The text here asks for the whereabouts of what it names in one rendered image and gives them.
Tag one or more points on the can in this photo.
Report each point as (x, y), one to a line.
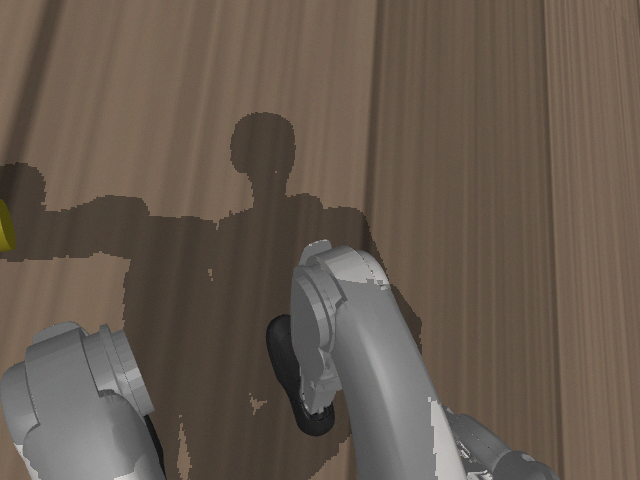
(7, 234)

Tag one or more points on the left robot foot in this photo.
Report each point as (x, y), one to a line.
(156, 442)

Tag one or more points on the right robot hand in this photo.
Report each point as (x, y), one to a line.
(477, 443)

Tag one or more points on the right robot foot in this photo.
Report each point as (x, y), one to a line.
(286, 368)

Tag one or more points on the right robot arm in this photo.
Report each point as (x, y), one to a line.
(518, 465)

